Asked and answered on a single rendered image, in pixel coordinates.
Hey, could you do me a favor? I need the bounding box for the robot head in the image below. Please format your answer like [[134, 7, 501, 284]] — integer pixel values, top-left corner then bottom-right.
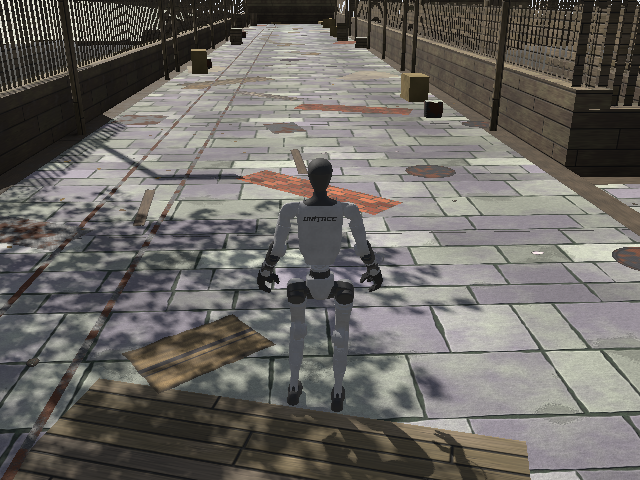
[[303, 158, 337, 206]]

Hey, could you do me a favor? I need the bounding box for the left robot upper arm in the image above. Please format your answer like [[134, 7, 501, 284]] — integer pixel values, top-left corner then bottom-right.
[[270, 202, 299, 257]]

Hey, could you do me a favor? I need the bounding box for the right robot upper arm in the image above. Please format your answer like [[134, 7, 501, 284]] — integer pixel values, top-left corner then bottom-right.
[[341, 202, 370, 256]]

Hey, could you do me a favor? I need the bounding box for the robot left hand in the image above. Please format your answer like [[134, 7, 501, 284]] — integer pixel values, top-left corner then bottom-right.
[[257, 270, 280, 293]]

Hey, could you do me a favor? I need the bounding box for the robot right hand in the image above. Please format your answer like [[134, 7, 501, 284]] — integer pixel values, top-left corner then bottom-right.
[[360, 270, 383, 292]]

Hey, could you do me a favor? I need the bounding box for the robot right foot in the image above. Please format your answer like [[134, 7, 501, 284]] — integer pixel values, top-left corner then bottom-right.
[[331, 386, 345, 412]]

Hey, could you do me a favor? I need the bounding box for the robot left forearm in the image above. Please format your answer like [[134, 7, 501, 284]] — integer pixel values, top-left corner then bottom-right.
[[260, 241, 280, 277]]

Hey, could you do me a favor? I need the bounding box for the robot right forearm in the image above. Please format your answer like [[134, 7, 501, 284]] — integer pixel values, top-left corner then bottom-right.
[[360, 240, 380, 276]]

